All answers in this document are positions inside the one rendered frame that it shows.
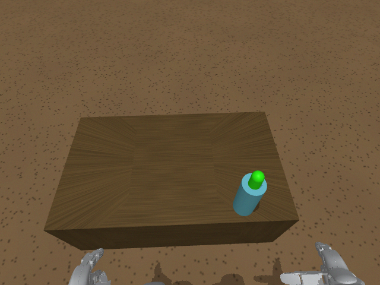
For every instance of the bottle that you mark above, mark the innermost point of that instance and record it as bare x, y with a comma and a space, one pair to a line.
251, 189

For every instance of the right robot arm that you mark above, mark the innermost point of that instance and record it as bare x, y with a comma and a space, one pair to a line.
342, 276

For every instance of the left robot hand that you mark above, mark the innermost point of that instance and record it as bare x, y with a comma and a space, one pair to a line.
82, 274

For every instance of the right robot hand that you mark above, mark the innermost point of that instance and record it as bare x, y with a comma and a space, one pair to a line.
330, 259

